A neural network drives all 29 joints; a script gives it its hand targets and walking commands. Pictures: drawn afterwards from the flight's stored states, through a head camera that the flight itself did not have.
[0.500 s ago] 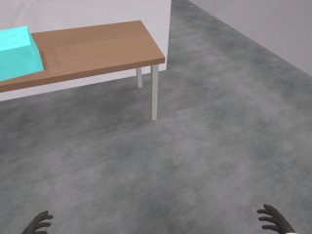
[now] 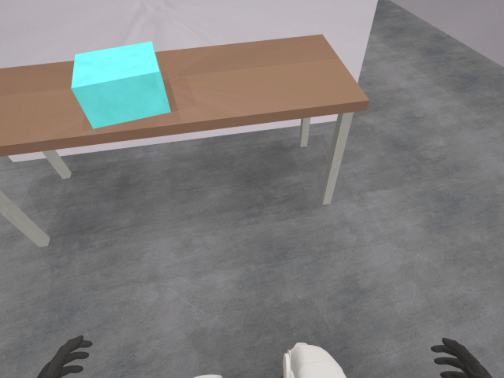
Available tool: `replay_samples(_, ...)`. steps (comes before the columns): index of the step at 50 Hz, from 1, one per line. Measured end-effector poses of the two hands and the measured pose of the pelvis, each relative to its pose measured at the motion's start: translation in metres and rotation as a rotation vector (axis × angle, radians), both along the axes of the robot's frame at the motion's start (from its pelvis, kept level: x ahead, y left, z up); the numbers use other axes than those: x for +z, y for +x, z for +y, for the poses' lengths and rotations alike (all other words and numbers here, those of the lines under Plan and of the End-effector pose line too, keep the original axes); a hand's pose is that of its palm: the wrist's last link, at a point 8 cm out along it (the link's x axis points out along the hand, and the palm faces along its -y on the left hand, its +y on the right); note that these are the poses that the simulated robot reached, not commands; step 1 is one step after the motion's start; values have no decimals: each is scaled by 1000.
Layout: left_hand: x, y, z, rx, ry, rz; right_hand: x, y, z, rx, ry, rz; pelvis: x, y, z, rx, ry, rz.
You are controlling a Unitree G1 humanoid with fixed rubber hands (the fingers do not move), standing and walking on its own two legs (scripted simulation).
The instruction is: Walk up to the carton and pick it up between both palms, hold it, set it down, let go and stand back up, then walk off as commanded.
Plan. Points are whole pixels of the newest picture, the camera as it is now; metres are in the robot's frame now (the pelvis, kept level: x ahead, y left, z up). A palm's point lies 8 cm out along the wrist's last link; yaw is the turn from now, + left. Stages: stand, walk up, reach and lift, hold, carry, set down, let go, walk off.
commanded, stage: walk up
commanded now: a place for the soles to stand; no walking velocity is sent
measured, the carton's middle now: (123, 83) +1.02 +0.38 -0.06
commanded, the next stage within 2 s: none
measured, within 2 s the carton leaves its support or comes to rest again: neither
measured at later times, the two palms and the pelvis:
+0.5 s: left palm out of the picture +0.05 +0.51 -0.01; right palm (336, 292) +0.24 -0.15 -0.04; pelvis +0.05 +0.14 +0.01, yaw +10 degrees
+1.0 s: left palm out of the picture +0.24 +0.59 -0.07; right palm (260, 275) +0.30 -0.02 -0.07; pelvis +0.17 +0.27 +0.00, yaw +10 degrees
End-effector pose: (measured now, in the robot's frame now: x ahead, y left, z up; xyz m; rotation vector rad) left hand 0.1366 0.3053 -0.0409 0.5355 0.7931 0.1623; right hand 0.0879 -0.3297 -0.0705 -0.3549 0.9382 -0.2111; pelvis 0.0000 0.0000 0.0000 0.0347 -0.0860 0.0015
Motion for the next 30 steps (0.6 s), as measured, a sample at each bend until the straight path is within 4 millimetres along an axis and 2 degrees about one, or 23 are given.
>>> replay_samples(3,6,-1,15,15,59,-23,-14,20,3,8,8,-37,-11,12,6,10,-3,-19)
replay_samples(6,19,-23,45,99,141,-43,-22,51,25,61,40,-44,-14,19,13,61,-29,-36)
replay_samples(10,48,-61,78,208,199,-36,-10,91,56,182,61,-40,2,24,30,99,-27,-42)
replay_samples(13,62,-85,97,242,216,21,4,111,72,228,57,-50,14,28,46,104,-12,-23)
replay_samples(16,65,-101,116,253,214,89,12,124,89,247,45,-48,20,31,65,119,-7,-5)
replay_samples(19,62,-109,139,263,204,126,14,132,113,261,36,-21,22,37,87,137,-11,5)
replay_samples(21,57,-108,157,271,190,132,17,138,134,274,38,-5,21,42,104,146,-21,12)
replay_samples(24,42,-94,192,274,161,104,25,151,170,303,23,-14,17,50,132,164,-46,20)
replay_samples(27,14,-74,233,274,131,66,29,165,203,320,-27,-58,-1,59,167,180,-77,14)
replay_samples(28,3,-66,244,279,115,62,28,165,210,312,-43,-70,-7,61,177,179,-72,4)
replay_samples(30,-17,-44,253,290,52,49,24,157,222,275,-65,-70,-13,67,195,172,-75,-6)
